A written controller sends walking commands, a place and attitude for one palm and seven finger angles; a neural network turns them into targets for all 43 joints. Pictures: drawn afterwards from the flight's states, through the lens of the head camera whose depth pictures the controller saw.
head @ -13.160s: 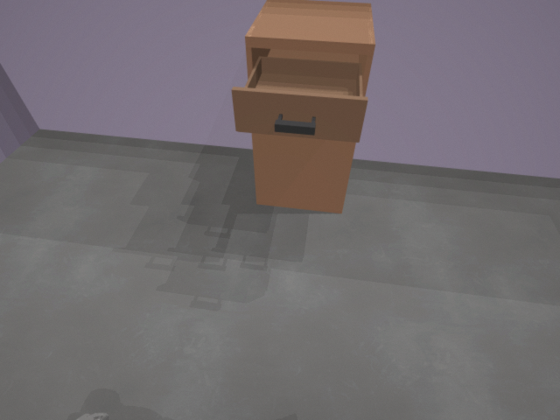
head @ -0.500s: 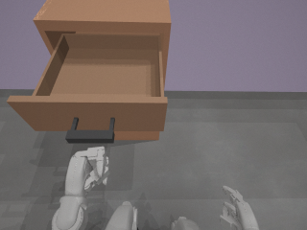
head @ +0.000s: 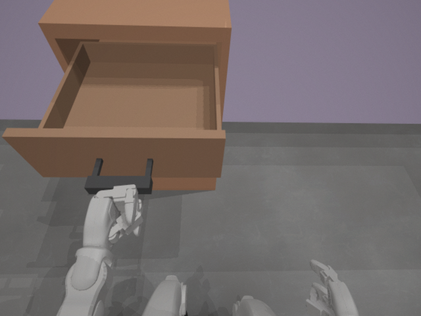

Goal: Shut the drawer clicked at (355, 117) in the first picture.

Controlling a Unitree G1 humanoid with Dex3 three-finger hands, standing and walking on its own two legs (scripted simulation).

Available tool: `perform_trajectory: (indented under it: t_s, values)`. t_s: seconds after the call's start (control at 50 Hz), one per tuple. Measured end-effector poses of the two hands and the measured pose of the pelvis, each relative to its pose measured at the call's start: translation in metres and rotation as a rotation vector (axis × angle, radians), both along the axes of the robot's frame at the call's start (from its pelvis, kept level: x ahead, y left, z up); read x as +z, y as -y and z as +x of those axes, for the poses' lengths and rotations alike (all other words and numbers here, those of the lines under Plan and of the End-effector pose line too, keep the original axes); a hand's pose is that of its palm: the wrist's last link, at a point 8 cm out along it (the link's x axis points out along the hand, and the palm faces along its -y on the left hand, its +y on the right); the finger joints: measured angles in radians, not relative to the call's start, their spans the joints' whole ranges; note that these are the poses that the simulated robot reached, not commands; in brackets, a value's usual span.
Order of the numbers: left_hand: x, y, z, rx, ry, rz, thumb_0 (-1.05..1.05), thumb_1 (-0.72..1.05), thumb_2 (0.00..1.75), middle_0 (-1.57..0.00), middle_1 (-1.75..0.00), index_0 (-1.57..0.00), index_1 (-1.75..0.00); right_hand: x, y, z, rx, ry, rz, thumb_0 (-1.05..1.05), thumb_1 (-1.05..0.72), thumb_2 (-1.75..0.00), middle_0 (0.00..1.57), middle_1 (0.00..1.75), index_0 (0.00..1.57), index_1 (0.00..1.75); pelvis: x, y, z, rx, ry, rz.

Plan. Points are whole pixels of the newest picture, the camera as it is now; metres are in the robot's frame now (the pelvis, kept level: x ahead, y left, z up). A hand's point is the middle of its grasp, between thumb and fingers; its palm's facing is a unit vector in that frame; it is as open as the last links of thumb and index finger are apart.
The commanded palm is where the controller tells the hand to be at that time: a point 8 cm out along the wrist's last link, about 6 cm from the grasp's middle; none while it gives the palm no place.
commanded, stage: push the drawer shut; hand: left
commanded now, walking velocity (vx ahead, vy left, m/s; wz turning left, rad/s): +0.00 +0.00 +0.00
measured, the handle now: (122, 174) +0.37 +0.19 +0.04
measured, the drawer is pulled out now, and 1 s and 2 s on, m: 0.30 0.17 0.06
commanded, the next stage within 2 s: none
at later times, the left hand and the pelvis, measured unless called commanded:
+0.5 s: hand (142, 188) +0.34 +0.14 +0.04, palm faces +0.01 -1.00 -0.03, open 3.2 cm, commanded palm +0.33 +0.19 +0.04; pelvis -0.01 +0.01 +0.00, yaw +0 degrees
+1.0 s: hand (148, 157) +0.41 +0.14 +0.04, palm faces +0.04 -1.00 -0.03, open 3.1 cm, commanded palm +0.40 +0.19 +0.04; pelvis -0.01 +0.01 +0.00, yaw -1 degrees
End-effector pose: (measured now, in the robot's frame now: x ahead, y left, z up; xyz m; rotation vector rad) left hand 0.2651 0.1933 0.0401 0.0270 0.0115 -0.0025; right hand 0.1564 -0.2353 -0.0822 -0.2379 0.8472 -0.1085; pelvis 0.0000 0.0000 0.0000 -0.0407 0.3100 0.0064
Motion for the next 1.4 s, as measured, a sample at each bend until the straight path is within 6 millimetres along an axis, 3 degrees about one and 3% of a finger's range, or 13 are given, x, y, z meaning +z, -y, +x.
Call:
perform_trajectory:
  t_s: [0.28, 1.4]
  values:
    - [-0.002, -0.003, 0.022, 0.003, 0.022, 0.003, -0.01, 0.85, 0.93, -1.40, -1.60, -1.40, -1.60, -0.007, 0.002, -0.017, -0.012, -0.054, -0.014, 0.01, -0.90, -0.90, 0.20, 0.30, 0.20, 0.30, 0.000, -0.004, -0.006, 0.002, -0.001, -0.004]
    - [0.001, -0.004, 0.171, 0.050, 0.017, 0.006, 0.02, 0.86, 0.92, -1.40, -1.60, -1.40, -1.60, -0.031, 0.014, -0.125, -0.157, -0.388, -0.022, 0.00, -0.90, -0.90, 0.20, 0.30, 0.20, 0.30, -0.007, -0.007, -0.009, -0.026, -0.080, -0.007]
